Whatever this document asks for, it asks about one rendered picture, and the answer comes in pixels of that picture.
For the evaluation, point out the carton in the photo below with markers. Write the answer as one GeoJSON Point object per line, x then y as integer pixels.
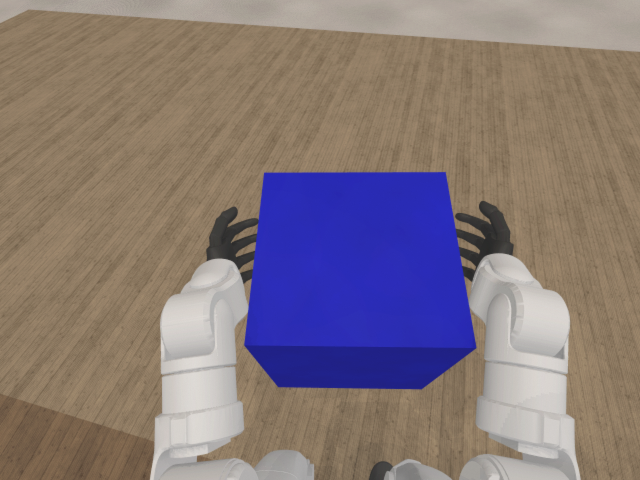
{"type": "Point", "coordinates": [357, 281]}

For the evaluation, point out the robot left upper arm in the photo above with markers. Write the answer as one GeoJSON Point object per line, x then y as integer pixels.
{"type": "Point", "coordinates": [224, 469]}

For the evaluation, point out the robot right hand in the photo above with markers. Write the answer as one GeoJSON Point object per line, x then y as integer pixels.
{"type": "Point", "coordinates": [497, 236]}

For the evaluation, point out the left robot thigh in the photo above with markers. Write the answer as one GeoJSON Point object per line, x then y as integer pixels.
{"type": "Point", "coordinates": [284, 465]}

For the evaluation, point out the robot right upper arm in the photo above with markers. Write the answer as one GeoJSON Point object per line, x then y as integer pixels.
{"type": "Point", "coordinates": [493, 467]}

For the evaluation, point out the left robot forearm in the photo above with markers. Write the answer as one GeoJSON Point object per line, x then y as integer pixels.
{"type": "Point", "coordinates": [200, 410]}

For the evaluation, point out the robot right shin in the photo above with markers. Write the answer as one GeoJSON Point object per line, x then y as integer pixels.
{"type": "Point", "coordinates": [406, 461]}

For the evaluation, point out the right robot forearm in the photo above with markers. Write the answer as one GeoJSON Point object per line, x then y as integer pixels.
{"type": "Point", "coordinates": [524, 394]}

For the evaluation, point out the robot left hand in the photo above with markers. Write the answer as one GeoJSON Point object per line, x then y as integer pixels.
{"type": "Point", "coordinates": [222, 235]}

